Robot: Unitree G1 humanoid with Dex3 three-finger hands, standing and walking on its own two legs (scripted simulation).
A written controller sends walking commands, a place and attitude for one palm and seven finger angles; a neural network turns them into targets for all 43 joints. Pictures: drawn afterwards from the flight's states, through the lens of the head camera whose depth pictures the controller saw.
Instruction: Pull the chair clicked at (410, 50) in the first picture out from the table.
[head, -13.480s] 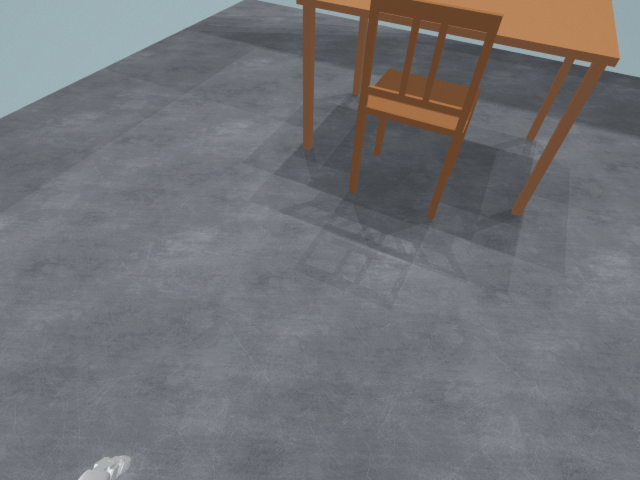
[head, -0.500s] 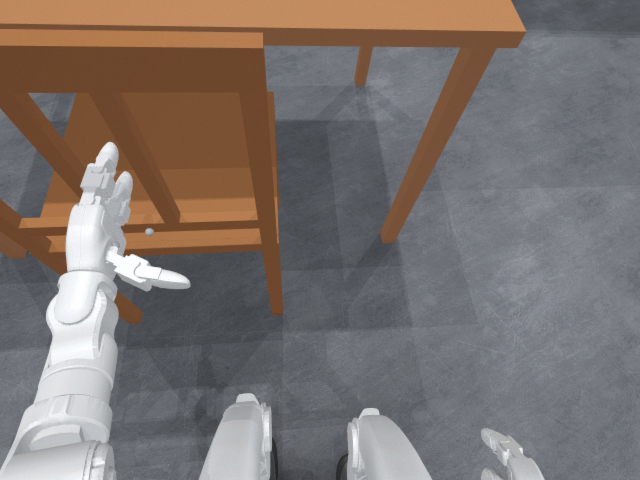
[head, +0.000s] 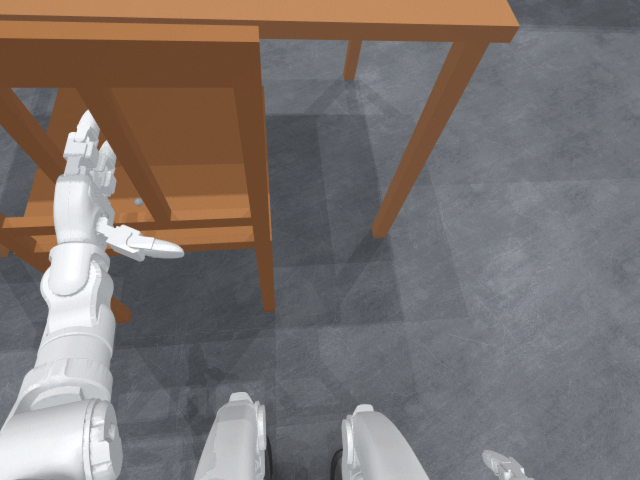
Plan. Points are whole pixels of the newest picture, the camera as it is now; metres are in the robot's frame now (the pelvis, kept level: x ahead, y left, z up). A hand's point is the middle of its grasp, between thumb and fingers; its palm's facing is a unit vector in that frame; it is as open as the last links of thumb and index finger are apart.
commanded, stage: push the fingers through the gap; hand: left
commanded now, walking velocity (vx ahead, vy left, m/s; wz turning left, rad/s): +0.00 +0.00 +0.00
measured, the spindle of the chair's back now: (55, 166) +0.49 +0.32 +0.03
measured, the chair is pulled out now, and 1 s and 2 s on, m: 0.00 0.00 0.00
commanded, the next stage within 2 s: hook a spindle and tug to test in 0.66 s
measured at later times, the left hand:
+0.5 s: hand (151, 183) +0.47 +0.21 +0.03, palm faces +0.09 -1.00 -0.03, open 17.0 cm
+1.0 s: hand (150, 189) +0.45 +0.20 +0.03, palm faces +0.10 -0.99 -0.04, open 16.4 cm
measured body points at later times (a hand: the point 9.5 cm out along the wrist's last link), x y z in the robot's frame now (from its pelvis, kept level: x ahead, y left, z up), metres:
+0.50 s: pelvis +0.00 +0.00 +0.00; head +0.14 +0.03 +0.42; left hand +0.46 +0.26 +0.03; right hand +0.04 -0.26 -0.12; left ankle +0.05 +0.09 -0.62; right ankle +0.00 -0.12 -0.62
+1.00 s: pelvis +0.00 -0.01 +0.00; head +0.14 +0.02 +0.43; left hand +0.44 +0.26 +0.04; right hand +0.07 -0.27 -0.12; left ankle +0.05 +0.09 -0.62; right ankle +0.00 -0.12 -0.62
